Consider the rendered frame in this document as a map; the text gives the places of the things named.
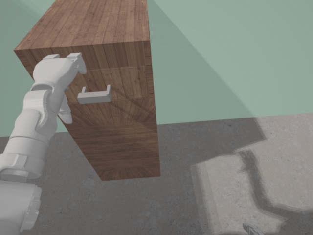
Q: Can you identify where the drawer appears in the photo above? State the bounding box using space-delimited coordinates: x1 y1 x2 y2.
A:
64 65 148 103

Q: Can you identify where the robot left upper arm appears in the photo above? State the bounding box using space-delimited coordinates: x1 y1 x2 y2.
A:
0 180 42 235

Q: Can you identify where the cabinet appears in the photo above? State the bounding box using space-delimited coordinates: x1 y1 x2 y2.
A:
14 0 161 181

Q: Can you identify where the handle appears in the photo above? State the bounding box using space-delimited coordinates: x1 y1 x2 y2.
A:
77 85 111 104

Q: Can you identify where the left robot forearm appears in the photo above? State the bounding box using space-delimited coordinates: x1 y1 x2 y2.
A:
0 81 64 182

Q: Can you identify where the robot right hand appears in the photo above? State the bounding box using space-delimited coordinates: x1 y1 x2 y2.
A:
243 223 264 235

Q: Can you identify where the robot left hand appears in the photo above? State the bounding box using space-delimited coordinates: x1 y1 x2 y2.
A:
33 53 87 124

